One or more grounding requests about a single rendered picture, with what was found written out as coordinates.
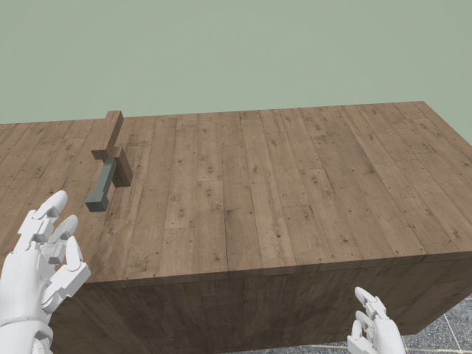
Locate left robot forearm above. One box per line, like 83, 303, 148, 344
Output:
0, 319, 53, 354

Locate robot right hand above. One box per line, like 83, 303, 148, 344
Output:
347, 287, 406, 354

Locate robot left hand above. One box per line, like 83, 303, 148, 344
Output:
0, 190, 91, 327

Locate counter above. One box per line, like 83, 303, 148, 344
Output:
0, 101, 472, 354

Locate tap lever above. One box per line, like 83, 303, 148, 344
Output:
85, 158, 117, 212

